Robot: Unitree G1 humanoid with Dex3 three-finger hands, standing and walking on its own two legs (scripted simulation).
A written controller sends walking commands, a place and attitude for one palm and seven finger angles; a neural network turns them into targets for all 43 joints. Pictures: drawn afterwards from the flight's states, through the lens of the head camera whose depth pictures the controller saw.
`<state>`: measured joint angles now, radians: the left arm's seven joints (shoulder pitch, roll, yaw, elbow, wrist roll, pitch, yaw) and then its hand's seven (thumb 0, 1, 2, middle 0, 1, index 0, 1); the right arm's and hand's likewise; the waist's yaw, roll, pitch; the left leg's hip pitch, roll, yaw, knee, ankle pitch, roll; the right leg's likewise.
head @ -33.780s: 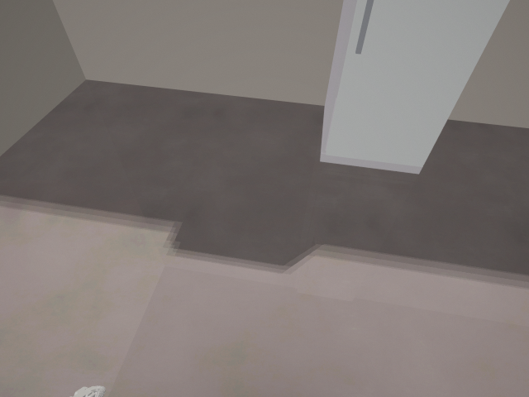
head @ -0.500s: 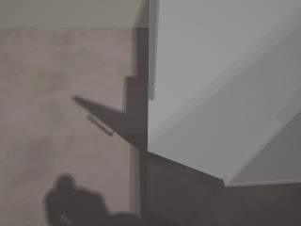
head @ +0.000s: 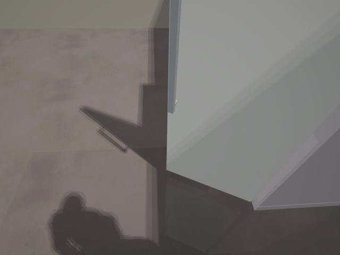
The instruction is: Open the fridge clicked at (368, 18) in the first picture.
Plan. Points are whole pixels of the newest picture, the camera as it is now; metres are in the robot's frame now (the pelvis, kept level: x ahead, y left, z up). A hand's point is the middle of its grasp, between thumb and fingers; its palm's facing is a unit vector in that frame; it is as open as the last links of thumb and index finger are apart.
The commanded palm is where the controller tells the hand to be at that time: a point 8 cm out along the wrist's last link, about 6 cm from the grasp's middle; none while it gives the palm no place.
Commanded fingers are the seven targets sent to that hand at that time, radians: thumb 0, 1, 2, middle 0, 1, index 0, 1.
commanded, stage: look to check the result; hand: left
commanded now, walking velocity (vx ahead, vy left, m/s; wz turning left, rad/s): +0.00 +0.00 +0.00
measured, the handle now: (176, 48) +0.64 +0.02 +0.15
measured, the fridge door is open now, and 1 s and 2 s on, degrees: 64 64 64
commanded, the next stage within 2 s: stand and wait in 0.04 s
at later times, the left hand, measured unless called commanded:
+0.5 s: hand out of the picture +0.02 +0.18 -0.18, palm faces +0.01 -0.98 -0.21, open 7.4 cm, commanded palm none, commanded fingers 0.00 0.90 0.90 -0.20 -0.30 -0.20 -0.30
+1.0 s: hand out of the picture +0.04 +0.19 -0.17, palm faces +0.00 -0.97 -0.24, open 7.4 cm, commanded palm none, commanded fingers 0.00 0.90 0.90 -0.20 -0.30 -0.20 -0.30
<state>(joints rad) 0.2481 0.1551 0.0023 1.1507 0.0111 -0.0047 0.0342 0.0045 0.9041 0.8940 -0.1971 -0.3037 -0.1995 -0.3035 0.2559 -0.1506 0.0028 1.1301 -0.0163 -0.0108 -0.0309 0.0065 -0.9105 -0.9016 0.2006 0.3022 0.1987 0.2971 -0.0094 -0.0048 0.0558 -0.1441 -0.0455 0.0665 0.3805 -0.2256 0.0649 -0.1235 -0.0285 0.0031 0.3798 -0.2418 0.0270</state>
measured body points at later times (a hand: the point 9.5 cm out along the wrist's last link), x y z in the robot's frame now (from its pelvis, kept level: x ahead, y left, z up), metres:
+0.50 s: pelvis +0.00 +0.00 +0.00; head +0.03 +0.00 +0.45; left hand +0.02 +0.23 -0.16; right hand +0.01 -0.23 -0.16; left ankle -0.01 +0.07 -0.74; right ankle -0.02 -0.14 -0.74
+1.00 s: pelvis +0.01 -0.01 +0.00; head +0.03 -0.01 +0.45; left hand +0.04 +0.24 -0.15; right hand +0.04 -0.26 -0.15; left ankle -0.01 +0.07 -0.74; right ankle -0.02 -0.14 -0.74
